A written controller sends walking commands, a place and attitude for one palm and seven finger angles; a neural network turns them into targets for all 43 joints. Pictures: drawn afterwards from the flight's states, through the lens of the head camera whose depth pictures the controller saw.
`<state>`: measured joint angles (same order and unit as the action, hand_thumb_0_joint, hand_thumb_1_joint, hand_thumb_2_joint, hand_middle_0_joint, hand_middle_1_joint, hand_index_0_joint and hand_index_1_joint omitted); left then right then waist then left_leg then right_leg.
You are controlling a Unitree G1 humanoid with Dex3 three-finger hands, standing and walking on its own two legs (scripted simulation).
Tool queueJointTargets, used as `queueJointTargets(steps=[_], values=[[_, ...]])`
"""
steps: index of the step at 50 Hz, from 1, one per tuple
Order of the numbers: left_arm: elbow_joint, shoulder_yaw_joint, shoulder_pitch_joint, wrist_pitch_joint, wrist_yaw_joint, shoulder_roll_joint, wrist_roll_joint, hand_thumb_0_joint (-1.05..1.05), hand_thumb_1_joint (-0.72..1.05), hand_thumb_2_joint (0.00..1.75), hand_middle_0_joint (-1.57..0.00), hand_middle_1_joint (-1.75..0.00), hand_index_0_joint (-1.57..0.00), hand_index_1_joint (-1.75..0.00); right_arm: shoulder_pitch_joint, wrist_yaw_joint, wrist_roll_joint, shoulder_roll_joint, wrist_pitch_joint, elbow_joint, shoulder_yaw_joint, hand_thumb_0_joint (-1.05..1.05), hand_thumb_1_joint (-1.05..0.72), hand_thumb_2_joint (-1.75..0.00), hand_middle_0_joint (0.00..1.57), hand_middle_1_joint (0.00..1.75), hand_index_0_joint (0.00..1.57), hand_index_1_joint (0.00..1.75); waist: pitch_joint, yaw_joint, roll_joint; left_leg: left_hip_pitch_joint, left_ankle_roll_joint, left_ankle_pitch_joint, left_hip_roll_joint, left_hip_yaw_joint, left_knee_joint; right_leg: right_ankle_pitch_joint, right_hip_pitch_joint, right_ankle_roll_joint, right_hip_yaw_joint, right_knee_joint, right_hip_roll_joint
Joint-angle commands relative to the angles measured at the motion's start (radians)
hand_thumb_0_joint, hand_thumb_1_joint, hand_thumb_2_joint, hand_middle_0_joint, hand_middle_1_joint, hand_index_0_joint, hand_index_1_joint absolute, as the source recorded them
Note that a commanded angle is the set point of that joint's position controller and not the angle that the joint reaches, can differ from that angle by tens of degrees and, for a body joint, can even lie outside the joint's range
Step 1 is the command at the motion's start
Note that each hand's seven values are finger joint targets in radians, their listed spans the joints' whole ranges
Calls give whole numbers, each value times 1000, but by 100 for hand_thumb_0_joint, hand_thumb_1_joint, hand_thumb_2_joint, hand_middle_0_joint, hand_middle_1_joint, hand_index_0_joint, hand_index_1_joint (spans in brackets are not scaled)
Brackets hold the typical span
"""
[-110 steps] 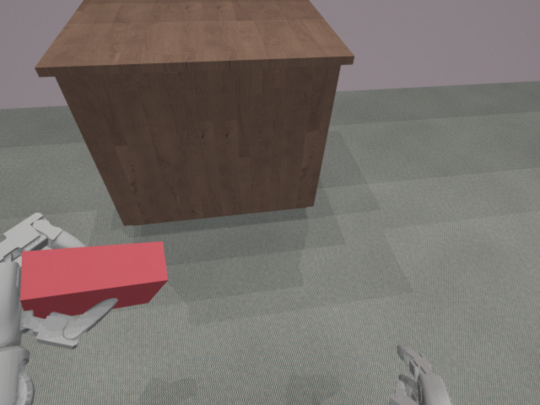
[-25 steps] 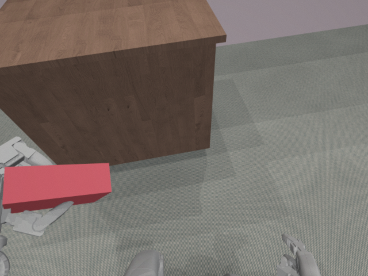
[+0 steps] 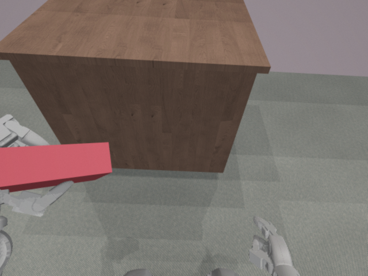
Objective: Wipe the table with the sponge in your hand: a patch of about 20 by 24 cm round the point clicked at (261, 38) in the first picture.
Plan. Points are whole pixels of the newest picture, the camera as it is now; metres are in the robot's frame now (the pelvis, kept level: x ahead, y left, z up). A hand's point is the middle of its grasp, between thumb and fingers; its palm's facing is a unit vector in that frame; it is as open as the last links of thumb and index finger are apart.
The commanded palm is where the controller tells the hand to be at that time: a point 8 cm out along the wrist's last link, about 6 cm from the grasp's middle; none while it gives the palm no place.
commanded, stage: turn to face it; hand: left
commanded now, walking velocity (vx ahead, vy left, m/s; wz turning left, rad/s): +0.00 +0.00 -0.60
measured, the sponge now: (73, 165) +0.24 +0.20 +0.17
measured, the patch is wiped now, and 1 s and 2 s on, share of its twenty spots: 0.00 0.00 0.00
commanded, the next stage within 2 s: take the last steps up to it in 0.74 s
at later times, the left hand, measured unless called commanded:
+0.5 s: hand (138, 170) +0.23 +0.09 +0.20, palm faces +0.14 -0.86 -0.49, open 9.2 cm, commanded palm +0.17 +0.16 +0.20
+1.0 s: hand (166, 213) +0.17 +0.05 +0.19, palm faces +0.09 -0.90 -0.42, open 9.2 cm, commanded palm +0.12 +0.12 +0.20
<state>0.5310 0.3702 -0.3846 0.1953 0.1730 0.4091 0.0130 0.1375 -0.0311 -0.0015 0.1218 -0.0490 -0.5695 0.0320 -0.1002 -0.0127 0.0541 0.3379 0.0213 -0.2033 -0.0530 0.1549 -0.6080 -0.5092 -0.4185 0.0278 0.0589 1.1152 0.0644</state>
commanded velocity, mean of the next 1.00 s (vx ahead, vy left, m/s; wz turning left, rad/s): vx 0.05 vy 0.03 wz -0.31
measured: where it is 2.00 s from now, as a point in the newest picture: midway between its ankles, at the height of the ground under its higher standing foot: outside the picture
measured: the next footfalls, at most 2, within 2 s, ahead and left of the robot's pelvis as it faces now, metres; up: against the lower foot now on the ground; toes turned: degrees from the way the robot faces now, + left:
right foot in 0.20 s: +0.03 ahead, -0.16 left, +0.00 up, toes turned -11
left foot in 0.64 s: -0.02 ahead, +0.05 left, +0.00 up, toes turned -12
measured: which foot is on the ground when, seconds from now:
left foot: down 0.00-0.22, up 0.24-0.62, down 0.64-0.94, up 0.96-1.00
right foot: up 0.00-0.18, down 0.20-0.66, up 0.68-0.90, down 0.92-1.00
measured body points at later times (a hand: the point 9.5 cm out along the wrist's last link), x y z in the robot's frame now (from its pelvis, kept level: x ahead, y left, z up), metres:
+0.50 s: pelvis -0.04 -0.07 +0.02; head -0.01 -0.09 +0.46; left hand +0.21 +0.14 +0.23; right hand +0.06 -0.37 -0.07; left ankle -0.04 +0.07 -0.67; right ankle -0.01 -0.15 -0.72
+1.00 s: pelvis -0.12 -0.09 +0.01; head -0.12 -0.11 +0.45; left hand +0.16 +0.10 +0.21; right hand -0.04 -0.33 -0.10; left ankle -0.08 +0.05 -0.70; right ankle -0.13 -0.19 -0.72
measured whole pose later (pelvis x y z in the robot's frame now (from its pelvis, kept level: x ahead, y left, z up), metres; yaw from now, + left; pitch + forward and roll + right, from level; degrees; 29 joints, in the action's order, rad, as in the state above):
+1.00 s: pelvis -0.12 -0.09 +0.01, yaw -20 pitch -2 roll -1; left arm 0.43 0.31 -0.36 0.20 0.15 0.35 -0.01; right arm 0.20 -0.02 0.00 0.16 -0.08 -0.63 0.03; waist -0.06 0.00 -0.06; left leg 0.36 -0.03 -0.46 -0.11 0.05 -0.85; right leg -0.28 -0.29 -0.04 0.09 0.60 0.00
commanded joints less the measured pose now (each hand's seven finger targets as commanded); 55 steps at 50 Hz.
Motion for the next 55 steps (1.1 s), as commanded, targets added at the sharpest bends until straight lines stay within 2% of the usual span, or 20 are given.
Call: queueJointTargets(steps=[1, 6, 9, 10, 11, 12, 14, 18, 25, 29, 31, 33, 35, 39, 44, 45, 47, 49, 51, 55], values=[[336, 124, -4, 92, 3, 139, 23, 0, 10, 130, -120, -160, -120, -160, -22, 0, -1, 182, -76, 138, -69, 0, -90, -90, 20, 30, 20, 30, 201, -2, -328, -29, 99, 55, -271, -131, 321, 99, 77, 12, 10, -170, 2], [130, 69, 60, 75, -6, 61, 21, 0, 10, 130, -120, -160, -120, -160, 1, 1, 9, 193, -104, 134, -74, 0, -90, -90, 20, 30, 20, 30, 137, 3, -279, 67, 59, -277, -319, -108, 318, 72, 152, 30, 57, -329, -30], [60, 45, 128, 60, -14, 59, 14, 0, 10, 130, -120, -160, -120, -160, 16, 0, 17, 190, -102, 136, -81, 0, -90, -90, 20, 30, 20, 30, 140, -10, -166, 60, -7, -303, -238, -17, 120, 153, 202, 13, 64, -563, -50], [71, 35, 157, 59, -15, 69, 8, 0, 10, 130, -120, -160, -120, -160, 23, -1, 22, 176, -100, 139, -80, 0, -90, -90, 20, 30, 20, 30, 130, 1, -35, 19, -39, -297, -158, 17, -40, 221, 128, -28, -76, -697, 14], [82, 54, 178, 58, -9, 127, 7, 0, 10, 130, -120, -160, -120, -160, 3, -6, 14, 143, -97, 153, -64, 0, -90, -90, 20, 30, 20, 30, 128, -1, 231, 139, -75, -345, -56, 8, -259, 425, 147, -113, -396, -791, 197], [96, 74, 194, 54, -3, 154, 19, 0, 10, 130, -120, -160, -120, -160, -60, -12, 6, 148, -110, 153, -51, 0, -90, -90, 20, 30, 20, 30, 119, -25, 247, 200, -82, -395, -12, -78, -441, 681, 135, -177, -511, -827, 289], [164, 72, 169, 54, -9, 148, 23, 0, 10, 130, -120, -160, -120, -160, -50, -12, 9, 153, -102, 145, -56, 0, -90, -90, 20, 30, 20, 30, 166, -12, 179, 222, -96, -276, -27, -163, -598, 704, 195, -182, -479, -775, 246], [229, 136, 23, 95, 4, 166, 31, 0, 10, 130, -120, -160, -120, -160, -50, -13, 2, 147, -57, 132, -45, 0, -90, -90, 20, 30, 20, 30, 265, -4, 20, 213, -102, -210, -3, -139, -508, 880, 353, -170, -282, -692, 171], [164, 209, -211, 102, 1, 164, 44, 0, 10, 130, -120, -160, -120, -160, -25, 1, 14, 182, -31, 172, -86, 0, -90, -90, 20, 30, 20, 30, 326, -17, 50, 113, -75, -255, 4, -126, -117, 780, 423, -202, -379, -708, 184], [156, 177, -160, 90, -9, 142, 40, 0, 10, 130, -120, -160, -120, -160, 16, -2, 24, 200, -13, 171, -88, 0, -90, -90, 20, 30, 20, 30, 315, 11, 44, -80, -49, -140, 4, -118, 113, 507, 271, -135, -387, -755, 131], [183, 145, -123, 92, -13, 134, 37, 0, 10, 130, -120, -160, -120, -160, 9, -15, 21, 217, -14, 176, -92, 0, -90, -90, 20, 30, 20, 30, 274, 12, -59, -197, -7, -79, -81, -165, 255, 360, 149, -78, -332, -697, 44], [215, 134, -91, 97, -13, 136, 23, 0, 10, 130, -120, -160, -120, -160, -6, -20, 24, 235, -22, 186, -94, 0, -90, -90, 20, 30, 20, 30, 232, -15, -269, -230, 88, 152, -288, -345, 282, 160, 1, -17, -186, -480, -97], [240, 128, -15, 98, -15, 159, 7, 0, 10, 130, -120, -160, -120, -160, -11, -26, 0, 198, -49, 162, -80, 0, -90, -90, 20, 30, 20, 30, 166, -17, -367, -64, 150, 117, -370, -377, 347, 44, -22, 2, -103, -173, -80], [225, 18, 69, 74, -17, 79, -6, 0, 10, 130, -120, -160, -120, -160, 35, -13, 14, 222, -86, 126, -91, 0, -90, -90, 20, 30, 20, 30, 115, 4, -310, -121, 71, 294, -265, -138, 219, 83, 19, 16, -3, -355, -76], [126, 45, 152, 68, -9, 102, -15, 0, 10, 130, -120, -160, -120, -160, 16, -9, 9, 220, -111, 99, -83, 0, -90, -90, 20, 30, 20, 30, 123, 9, -261, -7, 22, 55, -208, -110, 119, 230, 264, 11, 65, -627, -76], [99, 54, 129, 65, -6, 113, -18, 0, 10, 130, -120, -160, -120, -160, 16, -10, 11, 213, -106, 101, -84, 0, -90, -90, 20, 30, 20, 30, 142, 15, -197, 19, 5, -107, -153, -73, 58, 233, 289, -18, 11, -680, -38], [97, 109, 85, 66, 7, 172, -4, 0, 10, 130, -120, -160, -120, -160, -8, -17, 6, 169, -87, 111, -65, 0, -90, -90, 20, 30, 20, 30, 157, 16, 154, 172, -34, -340, 14, -34, -242, 206, 289, -164, -412, -827, 223], [120, 117, 42, 65, 1, 171, 7, 0, 10, 130, -120, -160, -120, -160, -42, -16, 5, 193, -70, 110, -86, 0, -90, -90, 20, 30, 20, 30, 135, 0, 151, 250, -35, -272, -14, -162, -495, -26, 246, -220, -533, -932, 308], [111, 146, -99, 73, -3, 160, 15, 0, 10, 130, -120, -160, -120, -160, -47, -13, 1, 164, -39, 102, -60, 0, -90, -90, 20, 30, 20, 30, 151, 7, 40, 279, -42, -202, -32, -178, -504, 76, 265, -225, -417, -892, 276], [129, 166, -136, 100, -1, 161, 16, 0, 10, 130, -120, -160, -120, -160, -45, -20, 5, 165, -31, 101, -63, 0, -90, -90, 20, 30, 20, 30, 203, 18, 78, 175, -40, -161, -34, -124, -271, 252, 280, -185, -225, -863, 230]])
